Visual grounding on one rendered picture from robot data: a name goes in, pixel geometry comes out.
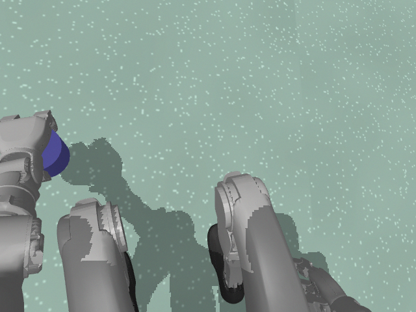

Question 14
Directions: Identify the right robot arm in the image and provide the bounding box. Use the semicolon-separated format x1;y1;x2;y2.
330;296;372;312

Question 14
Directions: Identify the left robot arm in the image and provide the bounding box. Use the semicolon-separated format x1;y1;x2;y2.
0;148;44;312

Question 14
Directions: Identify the tin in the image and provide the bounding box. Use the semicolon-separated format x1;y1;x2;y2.
42;130;70;177

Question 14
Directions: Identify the left robot hand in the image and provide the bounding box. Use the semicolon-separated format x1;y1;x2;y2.
0;110;58;182

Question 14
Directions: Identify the right robot hand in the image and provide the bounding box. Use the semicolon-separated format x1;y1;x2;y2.
293;257;347;312

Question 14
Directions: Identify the right robot foot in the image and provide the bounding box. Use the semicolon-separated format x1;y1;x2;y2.
207;224;244;304

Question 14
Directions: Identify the left robot foot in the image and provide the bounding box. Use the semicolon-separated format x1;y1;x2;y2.
124;252;139;312

